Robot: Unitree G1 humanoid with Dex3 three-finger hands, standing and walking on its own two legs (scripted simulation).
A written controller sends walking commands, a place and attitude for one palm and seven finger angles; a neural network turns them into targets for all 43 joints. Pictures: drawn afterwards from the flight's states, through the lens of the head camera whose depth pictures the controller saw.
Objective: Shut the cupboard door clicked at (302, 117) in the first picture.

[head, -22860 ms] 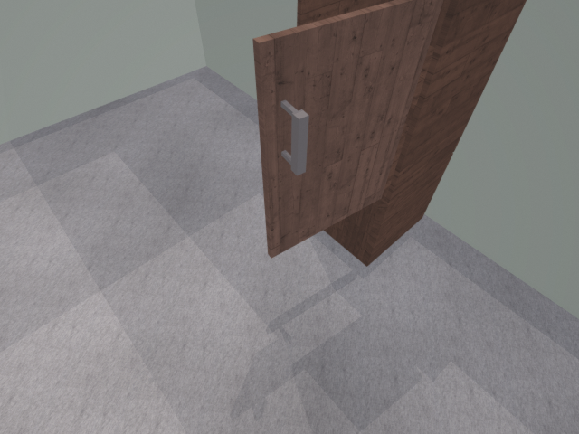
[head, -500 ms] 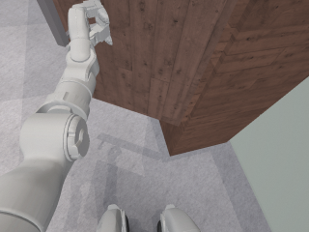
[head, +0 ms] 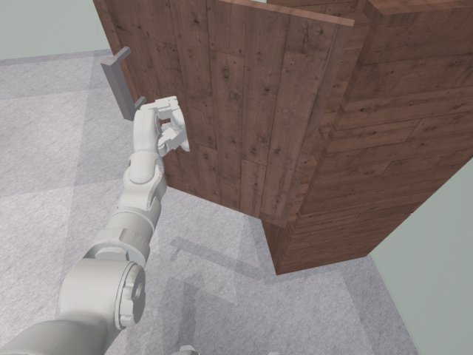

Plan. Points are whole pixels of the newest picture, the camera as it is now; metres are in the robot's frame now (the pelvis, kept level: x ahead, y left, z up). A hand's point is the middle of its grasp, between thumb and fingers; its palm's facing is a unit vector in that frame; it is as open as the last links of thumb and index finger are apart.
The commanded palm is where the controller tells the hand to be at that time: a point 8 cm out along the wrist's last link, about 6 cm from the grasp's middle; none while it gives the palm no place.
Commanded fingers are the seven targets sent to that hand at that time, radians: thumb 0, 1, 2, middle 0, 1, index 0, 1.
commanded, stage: pull the fist back off the door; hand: left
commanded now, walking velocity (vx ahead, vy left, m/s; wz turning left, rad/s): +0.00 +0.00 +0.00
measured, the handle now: (127, 85) +0.60 +0.18 +0.11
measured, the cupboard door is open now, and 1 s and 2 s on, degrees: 57 57 57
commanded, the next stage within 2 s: draw the hand back to the body in 0.16 s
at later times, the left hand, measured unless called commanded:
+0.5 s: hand (164, 145) +0.42 +0.09 +0.12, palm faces +0.02 -1.00 -0.03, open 3.1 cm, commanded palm +0.38 +0.15 +0.13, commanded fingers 0.00 0.90 0.90 -1.30 -1.50 -1.30 -1.50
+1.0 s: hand (72, 217) +0.29 +0.18 +0.16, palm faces +0.13 -0.97 -0.21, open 3.2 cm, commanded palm +0.25 +0.24 +0.17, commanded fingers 0.00 0.90 0.90 -0.83 -0.99 -0.83 -0.99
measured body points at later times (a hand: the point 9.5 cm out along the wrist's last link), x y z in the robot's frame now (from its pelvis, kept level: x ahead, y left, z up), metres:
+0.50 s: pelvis +0.00 -0.01 +0.01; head +0.03 -0.03 +0.46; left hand +0.42 +0.15 +0.13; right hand +0.06 -0.25 -0.12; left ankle +0.03 +0.12 -0.70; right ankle -0.03 -0.10 -0.70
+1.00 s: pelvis +0.00 +0.01 +0.04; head -0.02 -0.01 +0.49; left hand +0.27 +0.24 +0.17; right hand +0.21 -0.20 -0.04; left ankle +0.03 +0.12 -0.70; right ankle -0.03 -0.10 -0.70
